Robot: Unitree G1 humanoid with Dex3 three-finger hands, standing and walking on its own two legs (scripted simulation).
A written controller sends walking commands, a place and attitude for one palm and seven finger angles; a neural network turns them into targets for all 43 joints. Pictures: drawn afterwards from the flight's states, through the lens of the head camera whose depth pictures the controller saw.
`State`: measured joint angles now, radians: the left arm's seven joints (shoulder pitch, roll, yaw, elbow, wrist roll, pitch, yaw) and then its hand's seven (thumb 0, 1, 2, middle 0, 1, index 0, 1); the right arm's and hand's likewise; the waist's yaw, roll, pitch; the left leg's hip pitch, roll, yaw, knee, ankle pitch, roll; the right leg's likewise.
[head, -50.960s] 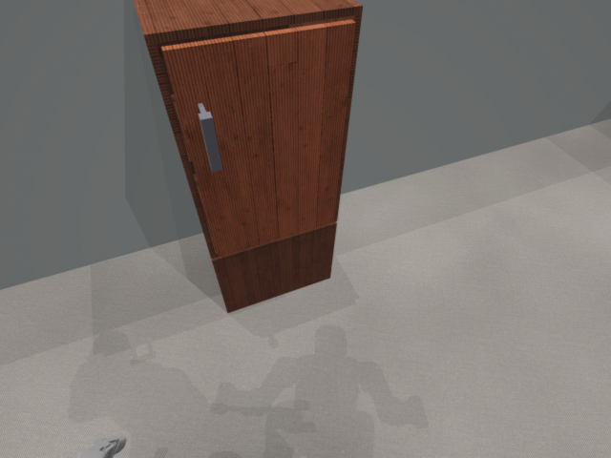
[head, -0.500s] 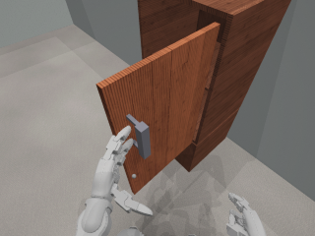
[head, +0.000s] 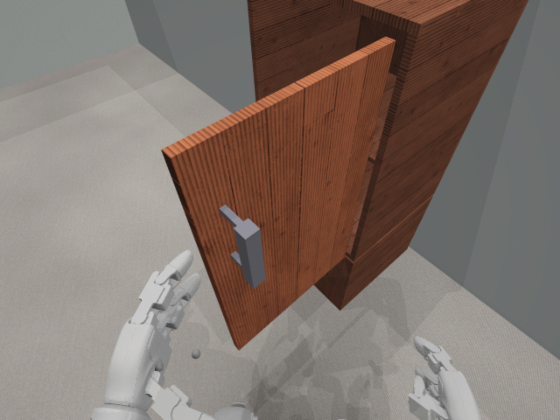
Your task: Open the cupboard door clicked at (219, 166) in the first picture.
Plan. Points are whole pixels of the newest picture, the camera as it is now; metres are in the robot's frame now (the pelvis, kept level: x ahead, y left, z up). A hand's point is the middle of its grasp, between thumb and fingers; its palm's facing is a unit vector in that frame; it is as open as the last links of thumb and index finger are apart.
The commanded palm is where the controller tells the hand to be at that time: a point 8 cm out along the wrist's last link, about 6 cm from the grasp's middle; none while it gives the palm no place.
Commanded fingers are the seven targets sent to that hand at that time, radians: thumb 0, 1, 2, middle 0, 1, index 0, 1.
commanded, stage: slide the hand sideways off the handle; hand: left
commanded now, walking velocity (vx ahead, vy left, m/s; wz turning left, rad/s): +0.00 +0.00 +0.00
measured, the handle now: (241, 246) +0.33 +0.08 +0.08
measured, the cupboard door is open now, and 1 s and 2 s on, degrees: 92 92 92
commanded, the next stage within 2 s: draw the hand back to the body in 0.12 s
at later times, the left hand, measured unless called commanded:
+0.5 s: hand (152, 348) +0.19 +0.15 +0.11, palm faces -0.05 -1.00 -0.07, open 16.3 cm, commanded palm +0.16 +0.21 +0.12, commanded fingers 0.00 -0.50 0.30 -0.15 -0.30 -0.15 -0.30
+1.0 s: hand (57, 319) +0.19 +0.23 +0.16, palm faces +0.24 -0.92 -0.32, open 14.1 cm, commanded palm +0.16 +0.28 +0.19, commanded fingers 0.00 0.20 0.60 -0.17 -0.30 -0.17 -0.30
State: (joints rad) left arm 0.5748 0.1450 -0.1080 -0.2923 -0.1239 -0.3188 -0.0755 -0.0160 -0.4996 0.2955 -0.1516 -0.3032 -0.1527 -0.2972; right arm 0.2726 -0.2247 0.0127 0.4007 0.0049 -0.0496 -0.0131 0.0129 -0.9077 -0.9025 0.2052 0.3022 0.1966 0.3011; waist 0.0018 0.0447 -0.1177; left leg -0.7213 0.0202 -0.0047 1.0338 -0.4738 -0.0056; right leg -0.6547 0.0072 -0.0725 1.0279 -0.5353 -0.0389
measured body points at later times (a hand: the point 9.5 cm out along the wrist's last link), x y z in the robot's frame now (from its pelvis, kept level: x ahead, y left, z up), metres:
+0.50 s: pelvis -0.01 +0.01 +0.01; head +0.00 -0.01 +0.46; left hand +0.18 +0.20 +0.12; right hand +0.16 -0.22 -0.06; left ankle +0.03 +0.12 -0.67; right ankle -0.01 -0.09 -0.67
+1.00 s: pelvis +0.01 +0.03 +0.05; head +0.00 +0.02 +0.50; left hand +0.18 +0.28 +0.18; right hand +0.19 -0.18 -0.02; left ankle +0.02 +0.12 -0.67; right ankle -0.01 -0.09 -0.67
